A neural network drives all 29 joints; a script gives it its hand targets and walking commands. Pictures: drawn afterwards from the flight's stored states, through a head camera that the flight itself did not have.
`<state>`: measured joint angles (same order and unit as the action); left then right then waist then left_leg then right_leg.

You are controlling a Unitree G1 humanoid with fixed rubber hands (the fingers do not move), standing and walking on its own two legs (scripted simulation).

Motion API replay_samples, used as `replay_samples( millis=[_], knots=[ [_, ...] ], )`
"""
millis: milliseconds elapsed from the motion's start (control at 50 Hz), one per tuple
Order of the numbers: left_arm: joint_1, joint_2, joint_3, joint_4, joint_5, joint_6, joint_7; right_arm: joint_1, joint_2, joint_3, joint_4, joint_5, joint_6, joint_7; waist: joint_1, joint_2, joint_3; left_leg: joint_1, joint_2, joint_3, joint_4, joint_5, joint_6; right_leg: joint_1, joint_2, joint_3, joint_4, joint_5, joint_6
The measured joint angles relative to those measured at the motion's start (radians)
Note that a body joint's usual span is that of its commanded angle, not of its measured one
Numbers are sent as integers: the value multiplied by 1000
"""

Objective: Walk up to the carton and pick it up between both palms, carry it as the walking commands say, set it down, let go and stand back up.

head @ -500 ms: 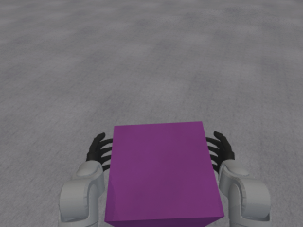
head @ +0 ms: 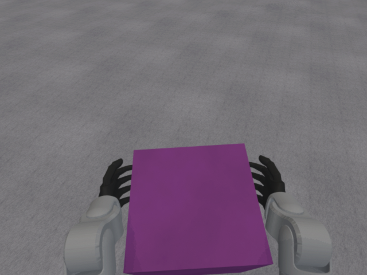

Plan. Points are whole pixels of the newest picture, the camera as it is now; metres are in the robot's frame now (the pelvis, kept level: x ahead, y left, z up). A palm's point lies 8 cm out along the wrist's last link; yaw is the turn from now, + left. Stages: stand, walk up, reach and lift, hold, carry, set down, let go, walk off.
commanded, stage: carry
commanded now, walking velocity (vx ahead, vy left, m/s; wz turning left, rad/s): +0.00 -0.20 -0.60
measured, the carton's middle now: (192, 217) +0.24 +0.00 +0.02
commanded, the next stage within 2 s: none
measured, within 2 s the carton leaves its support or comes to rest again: neither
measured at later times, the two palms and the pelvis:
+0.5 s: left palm (185, 226) +0.20 +0.02 +0.08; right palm out of the picture +0.14 -0.27 +0.09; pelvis -0.06 -0.08 -0.01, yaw -12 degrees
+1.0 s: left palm (336, 267) +0.14 -0.22 +0.08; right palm out of the picture -0.01 -0.48 +0.07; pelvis -0.14 -0.23 -0.01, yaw -30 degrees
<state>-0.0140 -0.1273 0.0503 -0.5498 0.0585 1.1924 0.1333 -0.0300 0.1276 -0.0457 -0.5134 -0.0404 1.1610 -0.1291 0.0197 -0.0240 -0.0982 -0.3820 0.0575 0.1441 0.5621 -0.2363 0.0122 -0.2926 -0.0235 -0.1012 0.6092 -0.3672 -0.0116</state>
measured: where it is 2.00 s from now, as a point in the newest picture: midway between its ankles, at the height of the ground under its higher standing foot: outside the picture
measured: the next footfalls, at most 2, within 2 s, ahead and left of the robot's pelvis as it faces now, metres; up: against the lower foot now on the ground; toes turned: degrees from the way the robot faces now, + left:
right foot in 0.20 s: +0.02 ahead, -0.17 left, +0.00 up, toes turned -14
left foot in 0.50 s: -0.01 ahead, +0.01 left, +0.00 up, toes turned -4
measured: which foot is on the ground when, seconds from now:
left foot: down 0.00-0.20, up 0.22-0.48, down 0.50-0.88, up 0.90-1.00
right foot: up 0.00-0.18, down 0.20-0.50, up 0.52-0.86, down 0.88-1.00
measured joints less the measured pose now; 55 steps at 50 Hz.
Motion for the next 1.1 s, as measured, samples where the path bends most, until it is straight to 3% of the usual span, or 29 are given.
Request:
replay_samples(
  millis=[60,100,180,200,220,280,340,420,480,500,560,620,660,780,860,900,940,960,1020,1100],
  knots=[
    [17,-1,2,-23,-6,17,2,12,0,10,-17,2,17,-3,2,15,8,-28,40,24,37,-13,-5,-98,7,10,165,-119,23],
    [26,-1,-3,-32,-12,22,3,27,1,14,-38,0,27,-7,-1,28,19,-34,69,37,43,-10,-20,-142,-5,11,215,-129,25],
    [20,-1,-14,-43,-25,29,2,63,4,14,-93,-7,35,-12,-10,59,40,-52,135,37,76,-7,-60,-112,-31,-14,72,-36,2],
    [15,-1,-18,-44,-25,29,0,69,4,12,-105,-9,35,-13,-11,64,41,-66,154,30,105,-16,-72,-97,-24,-20,23,39,-5],
    [13,-1,-24,-34,-23,26,-3,74,4,7,-108,-10,35,-13,-12,67,41,-91,163,14,162,-93,-85,-107,-13,-24,31,87,-10],
    [30,-2,-35,-5,-13,21,-6,81,4,-2,-88,-6,47,-14,-26,52,38,-187,117,-48,450,-293,-105,-126,0,-20,44,79,-32],
    [50,-5,-31,-30,-8,15,-6,74,3,4,-88,5,44,-15,-34,40,45,-211,75,-44,568,-251,-104,-128,20,-5,13,99,-48],
    [53,-4,-30,-64,-5,4,-7,63,3,11,-105,10,30,-16,-24,27,36,-148,30,-21,431,-241,-88,-156,52,10,4,124,-67],
    [55,-4,-32,-78,-1,9,-6,65,3,13,-109,10,28,-14,-5,11,20,-46,2,-10,218,-216,-66,-182,84,23,14,133,-77],
    [56,-4,-30,-83,-1,14,-5,66,3,16,-107,11,26,-12,-3,1,15,-4,1,0,123,-156,-43,-195,94,29,32,130,-78],
    [63,-4,-23,-68,-1,33,-1,79,4,19,-69,13,19,-9,1,-9,17,7,39,25,124,-129,8,-282,91,19,299,-61,-14],
    [57,-4,-30,-51,-2,43,2,101,8,12,-66,12,14,-7,-1,-5,35,65,81,46,58,-105,-12,-345,36,28,578,-41,27],
    [50,-3,-36,-51,-5,42,3,106,8,7,-80,10,15,-7,-5,8,44,97,115,57,14,-78,-34,-342,-7,42,609,-2,48],
    [9,0,-31,-66,-6,54,8,75,4,8,-103,-1,27,-5,-12,53,38,124,237,97,-24,-43,-103,-238,-62,12,341,-21,66],
    [-10,1,-21,-54,-11,64,8,57,3,7,-98,-9,44,-6,-15,71,22,104,311,114,27,-53,-168,-113,-39,-40,71,18,41],
    [-27,0,-27,-32,-11,55,4,44,1,-9,-99,-11,48,-6,-13,83,18,35,337,70,164,-153,-167,-82,-13,-39,-17,85,21],
    [-20,-1,-26,13,-12,33,1,33,0,-18,-70,-12,56,-8,-18,97,35,-61,277,-26,377,-351,-162,-132,3,-25,53,74,-3],
    [-12,-1,-22,21,-15,30,1,33,0,-15,-59,-11,58,-10,-23,91,48,-101,234,-49,471,-382,-154,-141,6,-16,60,74,-14],
    [18,-2,-13,-5,-20,13,-2,37,1,0,-62,-1,46,-17,-30,76,87,-181,140,-47,628,-321,-132,-144,33,6,35,100,-43],
    [46,-4,-18,-50,-14,-13,-7,46,2,14,-87,8,20,-20,-23,53,96,-191,65,-21,570,-255,-108,-145,88,25,6,129,-78]
  ],
)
